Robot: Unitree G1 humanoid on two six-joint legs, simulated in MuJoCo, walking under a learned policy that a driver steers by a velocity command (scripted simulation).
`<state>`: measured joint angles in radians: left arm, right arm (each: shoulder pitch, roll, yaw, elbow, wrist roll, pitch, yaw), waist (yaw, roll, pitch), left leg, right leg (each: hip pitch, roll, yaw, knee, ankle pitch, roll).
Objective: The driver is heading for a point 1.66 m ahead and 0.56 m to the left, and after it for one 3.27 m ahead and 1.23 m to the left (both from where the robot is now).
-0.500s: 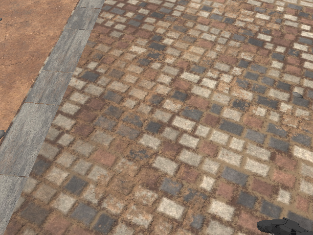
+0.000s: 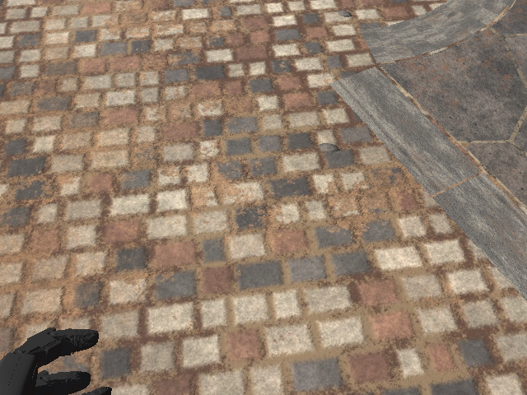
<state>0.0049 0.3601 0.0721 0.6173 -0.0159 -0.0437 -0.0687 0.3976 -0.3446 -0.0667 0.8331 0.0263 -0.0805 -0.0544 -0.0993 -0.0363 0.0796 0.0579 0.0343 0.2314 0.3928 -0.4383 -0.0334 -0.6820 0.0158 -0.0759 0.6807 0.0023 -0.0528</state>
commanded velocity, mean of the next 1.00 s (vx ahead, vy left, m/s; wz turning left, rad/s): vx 0.09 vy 0.00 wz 0.49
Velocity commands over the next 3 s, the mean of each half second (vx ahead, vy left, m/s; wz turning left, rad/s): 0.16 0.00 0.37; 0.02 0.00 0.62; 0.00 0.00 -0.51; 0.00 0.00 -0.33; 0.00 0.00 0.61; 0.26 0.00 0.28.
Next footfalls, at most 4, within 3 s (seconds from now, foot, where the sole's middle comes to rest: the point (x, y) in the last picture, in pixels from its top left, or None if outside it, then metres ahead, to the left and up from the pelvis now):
0.04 right None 0.25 -0.05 -0.76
0.50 left None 0.22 0.20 -0.76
1.04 right None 0.33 0.00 -0.76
1.38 left None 0.21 0.21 -0.76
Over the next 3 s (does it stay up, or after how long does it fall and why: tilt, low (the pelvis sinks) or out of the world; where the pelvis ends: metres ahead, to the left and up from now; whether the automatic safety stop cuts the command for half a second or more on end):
stays up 0.31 0.12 0.02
